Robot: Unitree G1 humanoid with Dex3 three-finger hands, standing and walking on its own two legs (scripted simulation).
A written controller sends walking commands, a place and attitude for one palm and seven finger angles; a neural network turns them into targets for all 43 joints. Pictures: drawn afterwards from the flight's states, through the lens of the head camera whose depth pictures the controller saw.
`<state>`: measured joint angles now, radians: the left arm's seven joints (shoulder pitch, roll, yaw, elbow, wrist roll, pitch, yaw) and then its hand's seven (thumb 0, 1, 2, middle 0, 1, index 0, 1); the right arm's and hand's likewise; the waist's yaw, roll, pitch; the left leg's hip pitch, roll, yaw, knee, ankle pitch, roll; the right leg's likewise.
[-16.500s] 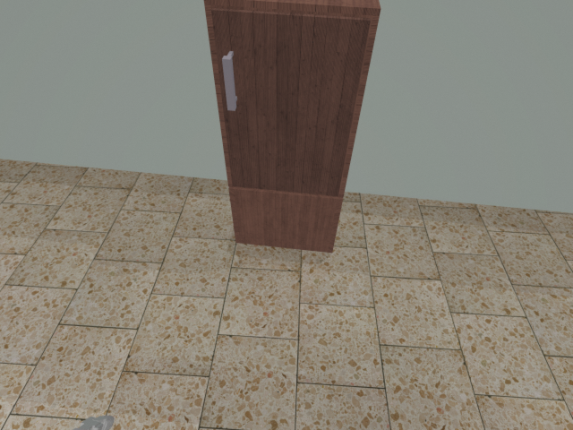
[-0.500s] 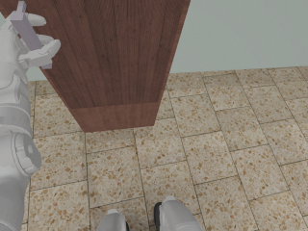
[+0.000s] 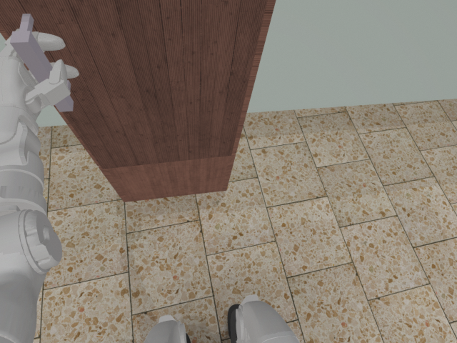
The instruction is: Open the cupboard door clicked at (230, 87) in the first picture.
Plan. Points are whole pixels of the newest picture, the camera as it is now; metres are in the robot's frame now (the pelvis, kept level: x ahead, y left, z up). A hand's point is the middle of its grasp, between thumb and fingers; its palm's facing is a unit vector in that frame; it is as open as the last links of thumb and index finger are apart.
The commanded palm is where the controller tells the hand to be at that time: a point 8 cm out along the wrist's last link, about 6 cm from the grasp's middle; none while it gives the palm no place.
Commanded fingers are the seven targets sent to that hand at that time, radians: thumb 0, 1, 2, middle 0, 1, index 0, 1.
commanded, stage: pull the door open along its arc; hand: left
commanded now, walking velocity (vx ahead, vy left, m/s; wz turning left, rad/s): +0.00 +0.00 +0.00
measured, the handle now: (48, 67) +0.57 +0.24 +0.08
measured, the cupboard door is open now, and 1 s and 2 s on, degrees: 1 46 45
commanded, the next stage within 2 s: open thumb and fingers to let go in 0.82 s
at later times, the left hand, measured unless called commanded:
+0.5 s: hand (93, 159) +0.39 +0.15 +0.09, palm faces +0.22 -0.97 +0.07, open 5.8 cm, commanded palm +0.33 +0.20 +0.08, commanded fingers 0.00 0.90 0.90 -0.40 -1.35 -0.40 -1.35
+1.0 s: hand (171, 217) +0.30 +0.05 +0.09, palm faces +0.43 -0.90 -0.03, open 6.0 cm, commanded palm +0.25 +0.11 +0.08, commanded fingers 0.00 0.55 0.75 -0.38 -1.31 -0.38 -1.31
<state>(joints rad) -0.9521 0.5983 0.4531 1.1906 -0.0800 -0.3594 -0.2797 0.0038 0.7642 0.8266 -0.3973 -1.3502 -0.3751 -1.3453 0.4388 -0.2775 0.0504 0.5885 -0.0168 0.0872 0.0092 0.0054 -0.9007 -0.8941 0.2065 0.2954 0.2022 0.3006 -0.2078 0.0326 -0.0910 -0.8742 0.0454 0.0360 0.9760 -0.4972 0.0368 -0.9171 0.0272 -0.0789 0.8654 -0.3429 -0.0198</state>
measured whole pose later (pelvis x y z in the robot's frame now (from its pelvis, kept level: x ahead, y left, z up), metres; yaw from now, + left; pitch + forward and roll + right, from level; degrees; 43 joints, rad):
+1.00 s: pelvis +0.01 -0.04 +0.02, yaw +5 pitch +8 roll +1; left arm 0.09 -0.10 -0.22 0.10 0.10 -0.18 0.58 0.00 0.68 0.75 -0.38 -1.35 -0.36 -1.35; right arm 0.18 -0.18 0.02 0.56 -0.06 0.06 0.00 0.01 -0.90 -0.89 0.21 0.30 0.20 0.30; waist -0.01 0.03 -0.10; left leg -0.50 0.01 -0.01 0.83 -0.46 -0.02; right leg -0.58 0.00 -0.12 0.83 -0.39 -0.07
